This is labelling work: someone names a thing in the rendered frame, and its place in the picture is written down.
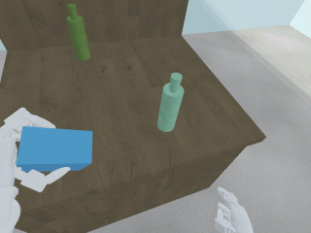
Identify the sponge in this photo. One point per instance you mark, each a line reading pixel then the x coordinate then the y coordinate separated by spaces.
pixel 46 149

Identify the table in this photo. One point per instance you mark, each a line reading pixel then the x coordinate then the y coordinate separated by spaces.
pixel 134 47

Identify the robot left hand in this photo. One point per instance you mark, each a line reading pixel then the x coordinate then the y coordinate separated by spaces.
pixel 10 132

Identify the robot right hand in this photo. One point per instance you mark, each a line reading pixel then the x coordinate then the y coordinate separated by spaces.
pixel 236 219

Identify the robot left forearm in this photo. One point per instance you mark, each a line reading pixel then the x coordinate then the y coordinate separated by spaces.
pixel 9 208

